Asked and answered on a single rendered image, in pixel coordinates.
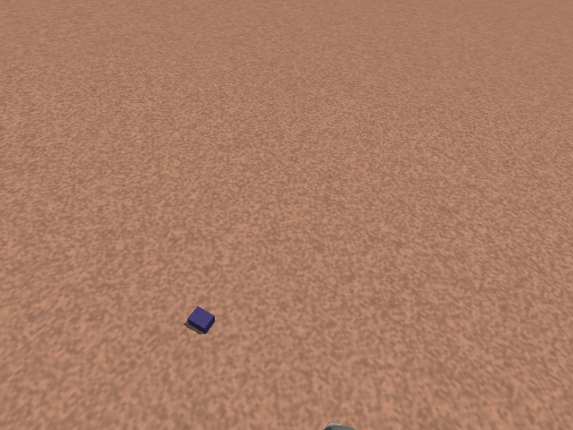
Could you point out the small box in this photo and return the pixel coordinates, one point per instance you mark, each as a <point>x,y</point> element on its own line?
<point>201,319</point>

